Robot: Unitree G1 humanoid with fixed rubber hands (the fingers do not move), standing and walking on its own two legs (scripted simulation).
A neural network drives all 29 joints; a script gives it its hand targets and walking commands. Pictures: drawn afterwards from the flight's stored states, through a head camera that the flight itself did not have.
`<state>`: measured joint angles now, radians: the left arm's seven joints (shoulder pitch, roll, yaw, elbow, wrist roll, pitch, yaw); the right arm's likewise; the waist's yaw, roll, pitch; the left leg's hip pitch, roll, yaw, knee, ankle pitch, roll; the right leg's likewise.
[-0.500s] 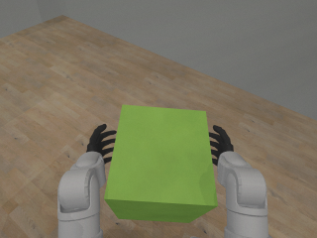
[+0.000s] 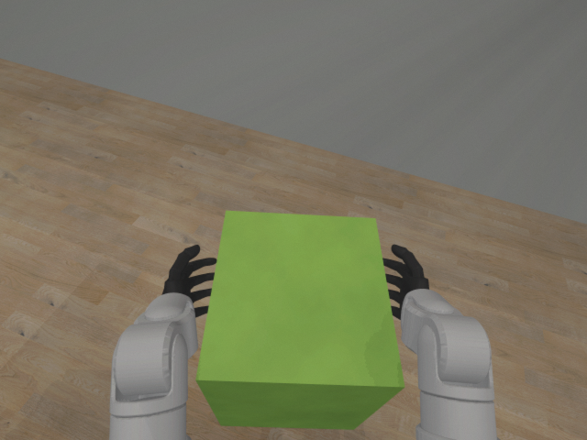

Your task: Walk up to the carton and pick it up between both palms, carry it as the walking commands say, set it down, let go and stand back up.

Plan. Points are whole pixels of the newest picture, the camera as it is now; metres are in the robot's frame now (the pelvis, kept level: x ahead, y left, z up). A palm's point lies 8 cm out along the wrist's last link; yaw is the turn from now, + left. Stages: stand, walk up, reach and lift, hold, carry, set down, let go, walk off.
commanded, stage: carry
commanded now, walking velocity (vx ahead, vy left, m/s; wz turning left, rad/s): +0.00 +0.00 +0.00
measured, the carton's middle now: (294, 327) +0.27 +0.00 +0.00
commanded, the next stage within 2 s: none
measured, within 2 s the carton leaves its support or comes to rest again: neither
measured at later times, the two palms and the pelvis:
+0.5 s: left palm (267, 318) +0.24 +0.04 +0.10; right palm (512, 341) +0.22 -0.25 +0.09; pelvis -0.04 -0.08 +0.00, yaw -2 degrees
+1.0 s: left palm (227, 325) +0.23 +0.08 +0.10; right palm (480, 338) +0.22 -0.21 +0.10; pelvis -0.05 -0.05 +0.01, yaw -2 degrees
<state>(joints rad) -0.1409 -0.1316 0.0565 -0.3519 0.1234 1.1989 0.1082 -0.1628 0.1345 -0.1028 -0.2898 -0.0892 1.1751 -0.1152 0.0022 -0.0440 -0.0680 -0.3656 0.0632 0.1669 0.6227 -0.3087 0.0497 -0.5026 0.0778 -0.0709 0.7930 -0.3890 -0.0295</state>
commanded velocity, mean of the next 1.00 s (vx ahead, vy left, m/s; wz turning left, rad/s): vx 0.00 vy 0.00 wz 0.00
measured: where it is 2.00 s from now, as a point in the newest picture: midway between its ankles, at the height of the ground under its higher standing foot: outside the picture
